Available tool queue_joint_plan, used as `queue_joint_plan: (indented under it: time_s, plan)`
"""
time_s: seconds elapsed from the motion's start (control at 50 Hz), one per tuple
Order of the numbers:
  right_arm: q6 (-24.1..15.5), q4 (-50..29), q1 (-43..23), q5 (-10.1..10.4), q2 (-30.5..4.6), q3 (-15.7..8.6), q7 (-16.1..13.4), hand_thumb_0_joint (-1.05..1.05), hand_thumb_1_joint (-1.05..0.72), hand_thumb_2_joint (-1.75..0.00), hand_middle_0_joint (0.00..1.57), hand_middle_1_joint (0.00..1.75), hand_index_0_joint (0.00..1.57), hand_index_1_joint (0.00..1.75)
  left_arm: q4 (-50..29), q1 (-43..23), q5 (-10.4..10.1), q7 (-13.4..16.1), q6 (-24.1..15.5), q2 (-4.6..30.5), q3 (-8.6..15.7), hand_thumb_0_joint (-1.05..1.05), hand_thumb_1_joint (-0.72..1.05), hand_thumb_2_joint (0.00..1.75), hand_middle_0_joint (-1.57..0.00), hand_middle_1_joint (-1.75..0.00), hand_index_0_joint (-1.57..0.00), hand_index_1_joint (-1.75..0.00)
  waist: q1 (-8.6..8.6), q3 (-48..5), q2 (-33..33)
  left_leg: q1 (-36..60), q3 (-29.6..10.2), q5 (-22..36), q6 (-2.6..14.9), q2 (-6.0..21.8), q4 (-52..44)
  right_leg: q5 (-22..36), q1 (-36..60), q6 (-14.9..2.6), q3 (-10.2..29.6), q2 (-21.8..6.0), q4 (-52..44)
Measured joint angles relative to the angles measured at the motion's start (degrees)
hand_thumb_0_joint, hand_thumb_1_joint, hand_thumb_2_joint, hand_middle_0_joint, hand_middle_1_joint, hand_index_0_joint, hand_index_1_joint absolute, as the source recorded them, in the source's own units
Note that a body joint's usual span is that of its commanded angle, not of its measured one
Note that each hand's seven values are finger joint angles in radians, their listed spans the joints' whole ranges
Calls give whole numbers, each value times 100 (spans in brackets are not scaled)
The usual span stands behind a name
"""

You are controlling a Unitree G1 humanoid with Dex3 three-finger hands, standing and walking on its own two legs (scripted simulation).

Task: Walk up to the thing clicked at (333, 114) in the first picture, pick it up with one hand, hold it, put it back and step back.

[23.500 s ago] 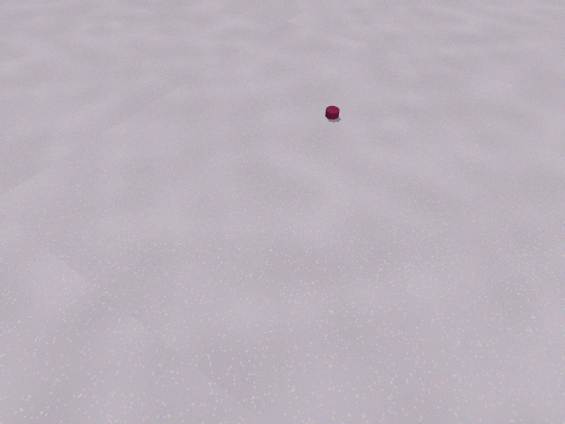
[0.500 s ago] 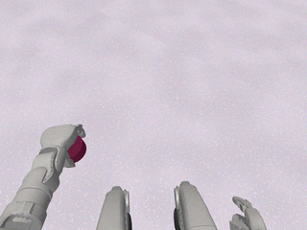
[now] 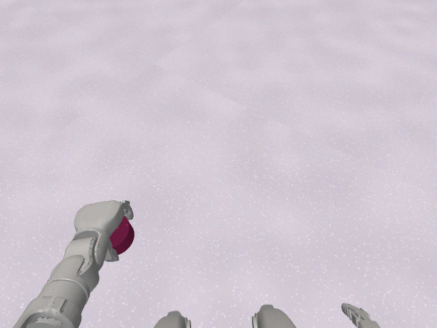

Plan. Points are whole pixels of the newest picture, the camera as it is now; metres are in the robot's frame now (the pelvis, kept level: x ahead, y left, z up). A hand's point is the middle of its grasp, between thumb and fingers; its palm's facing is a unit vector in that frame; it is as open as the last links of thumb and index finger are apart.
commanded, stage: hold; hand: left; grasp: from above
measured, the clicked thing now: (112, 234) +0.33 +0.23 -0.10
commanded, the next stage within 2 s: crouch in 2.00 s
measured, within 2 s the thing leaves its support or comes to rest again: neither
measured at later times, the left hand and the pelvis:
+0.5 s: hand (102, 218) +0.34 +0.22 -0.03, palm faces -0.45 -0.06 -0.89, open 10.2 cm; pelvis +0.03 +0.00 +0.03, yaw -1 degrees
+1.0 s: hand (103, 218) +0.33 +0.21 +0.00, palm faces -0.45 -0.05 -0.89, open 10.3 cm; pelvis +0.02 +0.00 +0.04, yaw -1 degrees
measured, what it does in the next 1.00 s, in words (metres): stands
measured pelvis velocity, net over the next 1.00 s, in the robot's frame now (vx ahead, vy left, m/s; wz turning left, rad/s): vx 0.02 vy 0.00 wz -0.02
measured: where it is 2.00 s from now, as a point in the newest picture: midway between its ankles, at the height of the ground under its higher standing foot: outside the picture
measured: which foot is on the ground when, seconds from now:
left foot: down 0.00-1.00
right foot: down 0.00-1.00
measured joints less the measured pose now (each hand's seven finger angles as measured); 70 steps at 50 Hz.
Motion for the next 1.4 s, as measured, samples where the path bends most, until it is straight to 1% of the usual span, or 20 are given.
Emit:
queue_joint_plan:
  time_s: [0.18, 0.34, 0.6, 0.9, 1.18, 1.4]
  plan:
    - [58, 16, -49, 28, 9, -10, 17, 1, -90, -90, 20, 29, 20, 30, -41, 44, -21, -76, 30, -44, -76, 0, 1, 51, -61, -60, -65, -58, 72, 57, -8, 660, 80, 178, 16, -26, -633, 175, 624, 15, 40, -22, -600]
    - [126, -46, -105, 58, -5, -21, 31, 1, -90, -90, 20, 29, 20, 30, -189, 72, 3, -363, -47, 21, -107, 0, 1, 52, -61, -61, -65, -59, 121, 93, -3, 1087, 146, 268, 26, -36, -1020, 274, 1021, 25, 81, -28, -970]
    - [279, -190, -87, 97, -26, -28, 57, 1, -90, -90, 20, 29, 20, 30, -527, 197, 27, -644, -79, 49, -97, 0, 0, 55, -58, -63, -63, -61, 196, 134, 9, 1539, 195, 359, 21, -46, -1408, 349, 1434, 23, 108, -34, -1306]
    - [410, -309, -131, 133, -48, 1, 47, 1, -90, -90, 20, 29, 20, 30, -791, 318, -27, -853, -56, 45, -122, 0, -1, 58, -57, -65, -61, -63, 253, 205, 58, 1926, 219, 533, -9, -44, -1773, 473, 1763, -12, 119, -23, -1567]
    - [450, -350, -273, 156, -64, 35, 21, 1, -90, -90, 20, 29, 20, 30, -1071, 473, -22, -927, -42, 21, -134, 0, -1, 59, -55, -68, -60, -66, 314, 333, 76, 2202, 227, 722, -36, -45, -2078, 614, 1992, -42, 120, -15, -1780]
    - [467, -369, -337, 179, -58, 68, -16, 1, -90, -90, 20, 29, 20, 30, -1241, 554, -57, -1061, -40, 51, -153, 0, -2, 61, -54, -70, -59, -68, 336, 375, 90, 2421, 240, 827, -43, -46, -2285, 699, 2187, -52, 126, -12, -1945]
